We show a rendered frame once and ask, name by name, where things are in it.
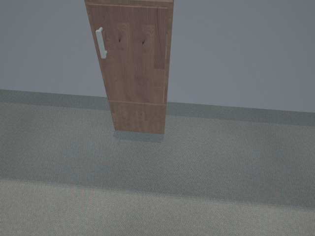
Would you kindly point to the handle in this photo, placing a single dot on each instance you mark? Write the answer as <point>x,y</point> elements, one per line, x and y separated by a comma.
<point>100,43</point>

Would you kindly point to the cupboard door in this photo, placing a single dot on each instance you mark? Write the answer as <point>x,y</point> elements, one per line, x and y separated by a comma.
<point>135,40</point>

